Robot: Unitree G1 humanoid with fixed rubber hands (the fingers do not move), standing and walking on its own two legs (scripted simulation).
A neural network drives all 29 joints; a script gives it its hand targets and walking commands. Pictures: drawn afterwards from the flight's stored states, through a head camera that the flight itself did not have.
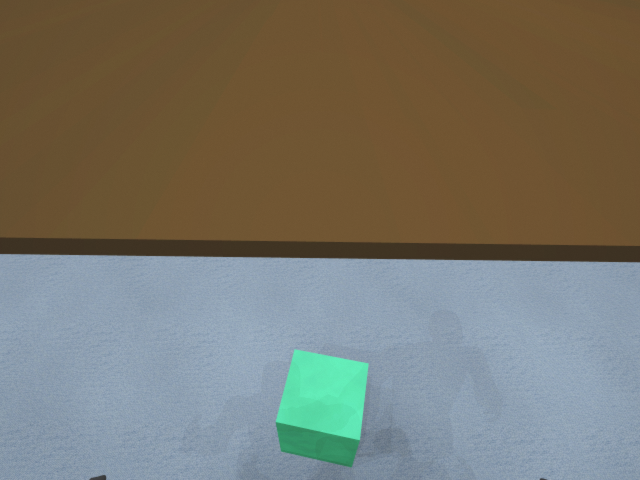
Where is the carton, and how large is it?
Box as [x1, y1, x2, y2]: [276, 349, 368, 466]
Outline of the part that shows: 295,349 276,419 276,426 281,451 351,466 359,441 368,363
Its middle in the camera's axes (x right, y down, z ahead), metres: +0.02 +0.48 +1.10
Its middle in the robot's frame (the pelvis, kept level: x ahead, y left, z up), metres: +0.46 -0.01 -0.66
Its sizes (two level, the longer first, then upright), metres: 0.210 0.200 0.250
